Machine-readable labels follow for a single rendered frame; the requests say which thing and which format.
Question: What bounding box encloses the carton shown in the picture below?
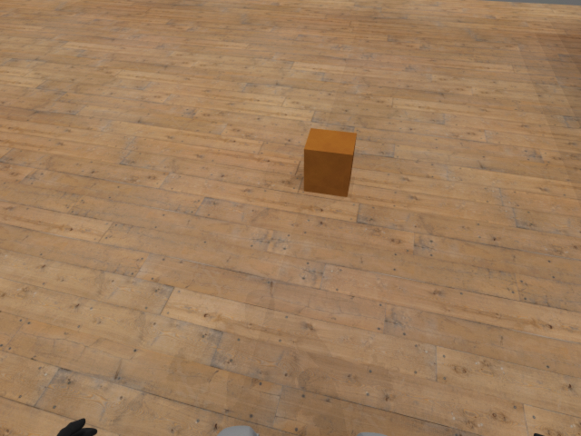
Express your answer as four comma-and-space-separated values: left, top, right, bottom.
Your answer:
304, 128, 357, 197

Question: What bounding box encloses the left robot hand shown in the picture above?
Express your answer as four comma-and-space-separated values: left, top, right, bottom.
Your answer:
57, 418, 97, 436

